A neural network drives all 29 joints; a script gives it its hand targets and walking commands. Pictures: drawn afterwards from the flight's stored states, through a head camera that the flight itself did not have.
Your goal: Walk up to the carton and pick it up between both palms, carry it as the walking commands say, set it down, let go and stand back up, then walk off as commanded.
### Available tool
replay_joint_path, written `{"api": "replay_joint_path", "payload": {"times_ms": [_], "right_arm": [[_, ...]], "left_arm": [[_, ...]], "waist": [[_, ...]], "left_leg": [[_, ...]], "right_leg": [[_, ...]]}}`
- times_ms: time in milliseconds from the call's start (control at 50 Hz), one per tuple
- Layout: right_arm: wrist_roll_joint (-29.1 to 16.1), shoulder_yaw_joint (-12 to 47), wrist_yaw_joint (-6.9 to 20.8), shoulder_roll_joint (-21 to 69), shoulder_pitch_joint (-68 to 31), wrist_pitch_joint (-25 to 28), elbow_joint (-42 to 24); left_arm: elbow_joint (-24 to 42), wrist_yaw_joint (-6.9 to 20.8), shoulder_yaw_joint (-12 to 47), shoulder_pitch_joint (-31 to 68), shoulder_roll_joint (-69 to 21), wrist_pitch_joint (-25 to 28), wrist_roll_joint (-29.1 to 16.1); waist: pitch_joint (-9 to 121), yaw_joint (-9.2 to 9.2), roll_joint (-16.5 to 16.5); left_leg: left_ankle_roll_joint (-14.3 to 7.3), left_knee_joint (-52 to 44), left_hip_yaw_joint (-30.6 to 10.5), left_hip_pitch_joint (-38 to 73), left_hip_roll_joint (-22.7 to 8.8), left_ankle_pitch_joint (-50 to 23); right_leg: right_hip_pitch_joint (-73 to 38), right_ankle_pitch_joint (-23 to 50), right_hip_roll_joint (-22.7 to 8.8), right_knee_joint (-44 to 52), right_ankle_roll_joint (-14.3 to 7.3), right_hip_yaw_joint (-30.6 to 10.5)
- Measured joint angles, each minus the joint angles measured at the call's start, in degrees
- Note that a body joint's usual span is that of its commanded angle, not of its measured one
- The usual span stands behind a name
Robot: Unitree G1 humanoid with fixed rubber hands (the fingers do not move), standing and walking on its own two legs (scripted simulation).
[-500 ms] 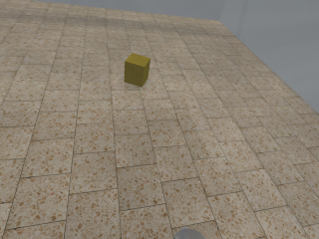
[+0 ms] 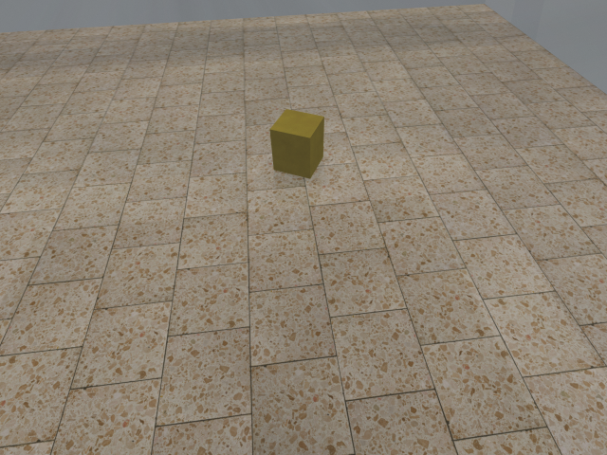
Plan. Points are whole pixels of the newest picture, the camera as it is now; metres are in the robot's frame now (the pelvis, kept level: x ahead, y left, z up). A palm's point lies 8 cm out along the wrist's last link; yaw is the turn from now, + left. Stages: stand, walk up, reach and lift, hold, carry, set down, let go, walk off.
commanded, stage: walk up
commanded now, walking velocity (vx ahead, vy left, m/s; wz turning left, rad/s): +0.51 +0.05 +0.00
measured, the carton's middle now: (298, 144) +1.66 +0.11 -0.65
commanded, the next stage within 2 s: none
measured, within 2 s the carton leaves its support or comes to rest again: neither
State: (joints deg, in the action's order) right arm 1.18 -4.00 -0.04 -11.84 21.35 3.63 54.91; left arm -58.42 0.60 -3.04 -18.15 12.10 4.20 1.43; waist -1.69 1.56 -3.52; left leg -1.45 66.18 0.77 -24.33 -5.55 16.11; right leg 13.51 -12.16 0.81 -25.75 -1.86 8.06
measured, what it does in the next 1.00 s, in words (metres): walks ahead: left foot, then right foot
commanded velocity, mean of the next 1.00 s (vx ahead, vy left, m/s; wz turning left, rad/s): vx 0.51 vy -0.08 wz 0.02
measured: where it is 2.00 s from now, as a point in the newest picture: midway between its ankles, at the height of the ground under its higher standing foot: (306, 262)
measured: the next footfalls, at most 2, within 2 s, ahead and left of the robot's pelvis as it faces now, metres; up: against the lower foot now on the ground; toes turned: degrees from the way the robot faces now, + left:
left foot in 0.32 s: +0.33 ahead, +0.17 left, +0.00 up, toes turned +8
right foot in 0.98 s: +0.64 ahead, -0.11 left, +0.00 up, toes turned -7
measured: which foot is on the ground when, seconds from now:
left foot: up 0.00-0.30, down 0.32-0.96, up 0.98-1.00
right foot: down 0.00-0.34, up 0.36-0.96, down 0.98-1.00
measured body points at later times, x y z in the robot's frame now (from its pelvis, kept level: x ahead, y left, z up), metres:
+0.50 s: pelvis +0.25 +0.09 +0.01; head +0.28 +0.12 +0.46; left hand +0.28 +0.34 -0.15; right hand +0.27 -0.18 -0.11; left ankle +0.29 +0.16 -0.74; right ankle +0.17 -0.09 -0.62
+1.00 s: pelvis +0.50 +0.01 -0.02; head +0.53 +0.01 +0.43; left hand +0.68 +0.24 -0.14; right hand +0.39 -0.22 -0.16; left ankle +0.30 +0.15 -0.71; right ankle +0.60 -0.11 -0.74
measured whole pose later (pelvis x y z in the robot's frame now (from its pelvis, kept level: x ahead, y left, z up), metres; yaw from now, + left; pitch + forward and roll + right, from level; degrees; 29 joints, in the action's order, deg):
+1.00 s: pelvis +0.50 +0.01 -0.02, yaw +0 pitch +1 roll -1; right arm 0.9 -3.7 -1.1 -8.6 30.8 4.1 60.7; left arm -50.4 2.0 -2.7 -2.9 12.2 4.0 2.8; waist -2.5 -2.7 -1.1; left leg 2.3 38.7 4.8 -0.9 -8.1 29.7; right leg 26.3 -7.8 -1.8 -32.4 -1.6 7.8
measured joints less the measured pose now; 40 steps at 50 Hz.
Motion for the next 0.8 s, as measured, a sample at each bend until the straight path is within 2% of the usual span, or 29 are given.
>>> {"api": "replay_joint_path", "payload": {"times_ms": [100, 180, 240, 300, 320, 340, 360, 380, 420, 440, 500, 620, 700, 800], "right_arm": [[0.71, -0.24, 1.46, -1.04, -7.08, -1.52, -4.13], [0.21, 0.47, 2.30, 0.10, -10.65, -2.09, -6.01], [-0.14, 0.91, 2.65, 0.93, -12.68, -2.08, -6.88], [0.16, 1.11, 2.48, 1.28, -14.18, -1.47, -7.86], [0.38, 1.03, 2.19, 1.39, -14.50, -1.00, -7.99], [0.72, 0.92, 1.77, 1.98, -15.02, -0.44, -7.62], [1.02, 0.94, 1.39, 2.20, -15.29, 0.08, -7.45], [1.02, 0.77, 1.06, 2.00, -14.75, 0.49, -7.38], [0.84, 0.34, 0.70, 1.31, -11.42, 0.88, -6.32], [0.82, 0.20, 0.64, 0.98, -9.35, 0.92, -5.30], [0.43, -0.03, 0.59, 0.57, -2.94, 0.92, -1.55], [-0.04, 0.32, 0.33, 2.60, 6.72, 1.70, 3.12], [-0.23, 1.06, -0.11, 4.76, 9.42, 1.96, 3.48], [-0.12, 1.46, -0.89, 6.34, 10.59, 2.07, 3.56]], "left_arm": [[-3.12, -0.15, 0.92, -7.63, -2.11, 0.95, -0.33], [-3.36, -0.33, 1.76, -9.61, -3.46, 1.30, -0.44], [-2.51, -0.53, 2.24, -9.53, -3.90, 1.51, -0.26], [-1.89, -0.79, 1.91, -9.45, -3.34, 1.21, -0.15], [-1.89, -0.80, 1.70, -9.32, -2.81, 0.98, -0.17], [-2.03, -0.84, 1.49, -8.47, -1.89, 0.65, -0.39], [-1.76, -0.87, 1.36, -7.62, -1.40, 0.33, -0.92], [-1.27, -0.75, 1.23, -6.77, -1.17, 0.04, -1.18], [-0.40, -0.40, 0.42, -4.54, -0.24, -0.43, -0.98], [-0.09, -0.22, -0.03, -3.30, 0.35, -0.57, -0.91], [1.50, 0.27, -1.05, 0.72, 2.04, -1.19, -0.27], [3.65, 1.72, -1.08, 6.90, 2.30, -3.00, 0.13], [3.95, 2.65, -0.36, 9.55, 1.07, -3.87, 0.25], [4.86, 3.33, 0.52, 12.76, -0.17, -3.76, -0.05]], "waist": [[1.27, 1.67, -0.35], [1.68, 2.10, 0.03], [1.33, 2.61, 0.19], [1.11, 2.82, 0.58], [0.84, 2.48, 1.20], [-0.28, 2.01, 3.26], [-1.53, 1.73, 4.44], [-2.33, 0.98, 4.21], [-2.86, -0.43, 3.32], [-2.87, -1.13, 3.18], [-2.59, -2.90, 3.56], [-1.40, -4.82, 4.70], [-0.12, -5.95, 5.42], [0.67, -7.02, 5.65]], "left_leg": [[1.49, -8.11, 1.12, -8.73, -1.78, -8.24], [2.80, -20.50, 2.11, -9.99, -2.35, -14.27], [3.36, -28.69, 3.37, -8.08, -1.99, -14.09], [3.03, -34.26, 4.26, -4.32, -1.17, -10.54], [2.12, -35.60, 4.69, -2.76, -0.41, -10.29], [0.47, -34.41, 5.65, -2.14, 1.14, -9.93], [-0.79, -32.71, 6.56, -1.48, 1.75, -8.41], [-1.53, -31.41, 6.59, -0.82, 1.45, -6.64], [-1.45, -32.50, 6.03, 2.13, 0.65, -4.91], [-1.43, -34.15, 5.94, 4.11, 0.46, -4.75], [-1.70, -40.06, 5.92, 9.80, 0.67, -5.22], [-1.22, -46.07, 5.78, 17.17, 1.26, -3.87], [-0.38, -49.08, 5.73, 21.10, 1.18, -2.49], [1.51, -52.10, 5.83, 26.05, 0.49, -0.18]], "right_leg": [[-8.02, 0.25, -0.64, 7.88, 0.99, -1.47], [-12.42, -1.29, -1.42, 11.10, 2.29, -1.69], [-15.26, -3.61, -1.70, 11.84, 3.52, -1.28], [-17.49, -7.36, -2.09, 10.51, 5.18, -0.96], [-17.69, -9.48, -2.80, 8.42, 5.80, -0.90], [-16.88, -12.08, -4.84, 3.96, 5.66, -1.07], [-14.29, -13.21, -6.17, -3.92, 4.77, -1.83], [-10.63, -13.11, -5.60, -13.71, 3.89, -2.85], [-3.22, -12.48, -3.57, -30.29, 2.62, -4.35], [-0.02, -10.69, -3.27, -35.26, 2.10, -4.45], [8.13, -5.19, -4.24, -40.10, 1.24, -4.80], [18.81, 4.43, -6.41, -34.33, 2.39, -6.00], [21.72, 10.00, -6.82, -27.25, 3.52, -4.55], [21.48, 13.15, -6.23, -17.26, 4.04, -2.51]]}}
